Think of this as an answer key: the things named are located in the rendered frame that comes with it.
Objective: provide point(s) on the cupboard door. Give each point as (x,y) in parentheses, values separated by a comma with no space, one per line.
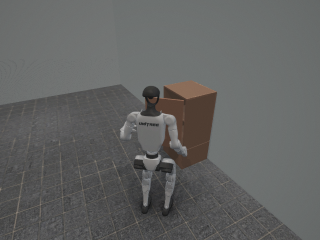
(173,107)

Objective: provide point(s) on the left robot upper arm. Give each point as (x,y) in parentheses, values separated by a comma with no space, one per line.
(129,125)

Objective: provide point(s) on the robot right forearm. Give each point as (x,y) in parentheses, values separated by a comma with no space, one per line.
(180,150)

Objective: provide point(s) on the robot left forearm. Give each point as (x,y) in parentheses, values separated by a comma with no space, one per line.
(122,132)

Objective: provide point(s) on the robot left foot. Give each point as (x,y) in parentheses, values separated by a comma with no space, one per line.
(145,208)

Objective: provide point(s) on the left robot shin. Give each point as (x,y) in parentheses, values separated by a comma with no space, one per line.
(146,185)

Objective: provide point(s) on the right robot upper arm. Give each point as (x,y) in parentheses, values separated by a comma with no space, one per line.
(170,120)

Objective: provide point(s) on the right robot hand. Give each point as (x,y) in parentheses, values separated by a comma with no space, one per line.
(185,155)

